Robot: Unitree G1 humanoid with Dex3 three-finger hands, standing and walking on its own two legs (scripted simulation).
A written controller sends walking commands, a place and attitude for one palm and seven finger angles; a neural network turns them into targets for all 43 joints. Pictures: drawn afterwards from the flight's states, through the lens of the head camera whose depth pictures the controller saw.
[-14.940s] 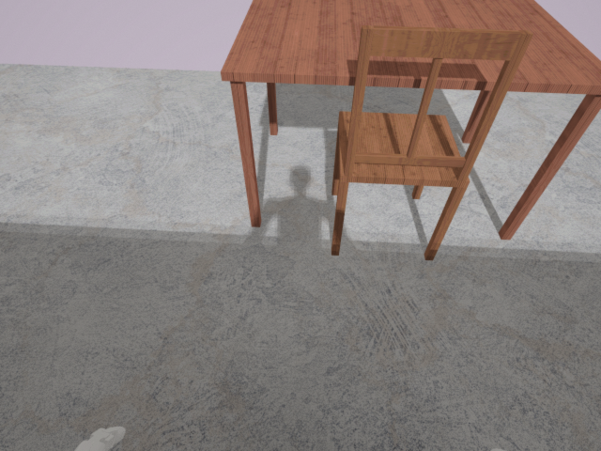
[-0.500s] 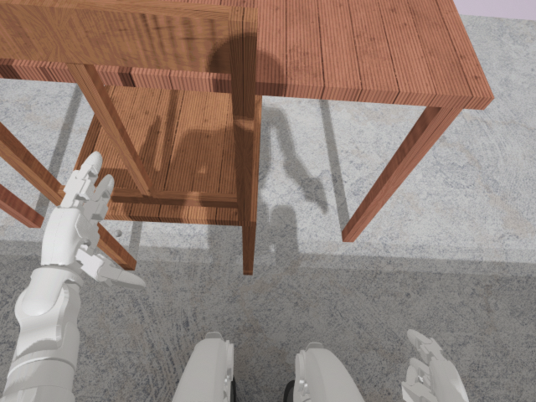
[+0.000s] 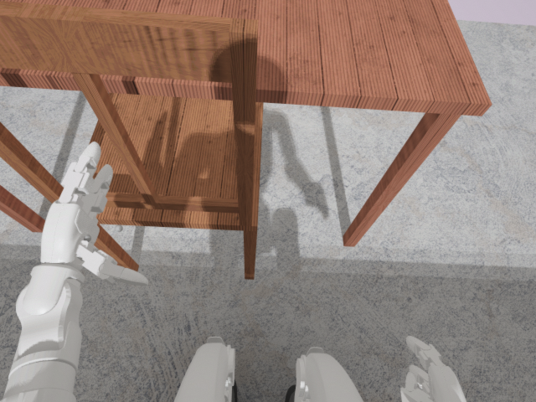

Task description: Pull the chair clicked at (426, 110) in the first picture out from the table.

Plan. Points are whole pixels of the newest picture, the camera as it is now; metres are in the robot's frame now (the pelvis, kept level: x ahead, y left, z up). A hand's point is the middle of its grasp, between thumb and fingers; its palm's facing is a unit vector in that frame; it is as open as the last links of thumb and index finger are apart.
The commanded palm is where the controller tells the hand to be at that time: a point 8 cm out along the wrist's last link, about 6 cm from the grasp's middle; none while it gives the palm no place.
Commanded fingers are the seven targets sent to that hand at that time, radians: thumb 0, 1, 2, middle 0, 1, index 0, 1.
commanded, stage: aim the fingers beside a spindle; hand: left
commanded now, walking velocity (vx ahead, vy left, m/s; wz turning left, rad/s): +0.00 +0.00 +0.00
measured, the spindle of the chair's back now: (126, 150) +0.48 +0.24 +0.03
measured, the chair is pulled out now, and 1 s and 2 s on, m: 0.00 0.00 0.00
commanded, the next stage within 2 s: push the fingers through the gap in 1.14 s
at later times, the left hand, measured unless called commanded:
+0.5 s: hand (126, 234) +0.34 +0.21 +0.02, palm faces -0.05 -1.00 -0.04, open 16.9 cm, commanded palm +0.32 +0.27 +0.03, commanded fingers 0.00 -0.50 0.30 -0.06 -0.08 -0.06 -0.08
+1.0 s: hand (111, 227) +0.35 +0.23 +0.02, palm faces +0.01 -1.00 -0.06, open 16.9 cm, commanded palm +0.32 +0.29 +0.03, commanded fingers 0.00 -0.50 0.30 -0.06 -0.08 -0.06 -0.08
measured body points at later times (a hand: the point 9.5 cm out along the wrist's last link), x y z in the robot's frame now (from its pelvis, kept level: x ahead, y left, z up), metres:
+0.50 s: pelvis +0.00 +0.00 +0.00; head +0.12 +0.02 +0.43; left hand +0.34 +0.27 +0.02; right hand +0.14 -0.26 -0.10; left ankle +0.04 +0.10 -0.62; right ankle +0.01 -0.11 -0.62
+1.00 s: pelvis +0.00 +0.00 +0.00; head +0.12 +0.03 +0.43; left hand +0.34 +0.29 +0.03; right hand +0.15 -0.26 -0.10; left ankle +0.04 +0.10 -0.62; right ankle +0.01 -0.11 -0.62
